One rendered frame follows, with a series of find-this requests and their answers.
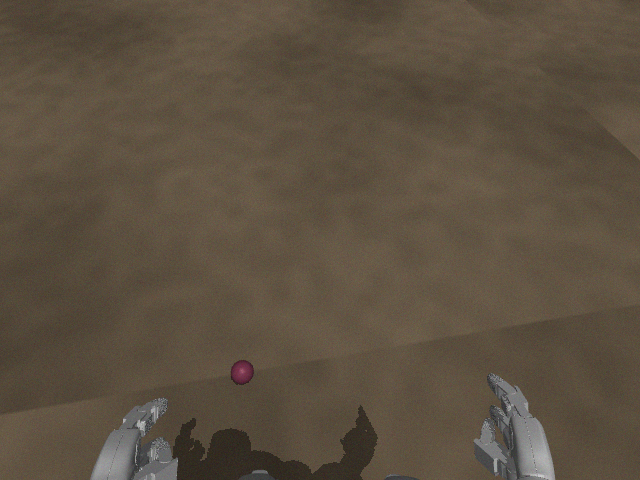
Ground left robot hand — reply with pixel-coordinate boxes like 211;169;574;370
90;397;178;480

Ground ball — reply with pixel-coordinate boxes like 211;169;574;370
231;360;254;384

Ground right robot hand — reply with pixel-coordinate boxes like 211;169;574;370
474;373;555;480

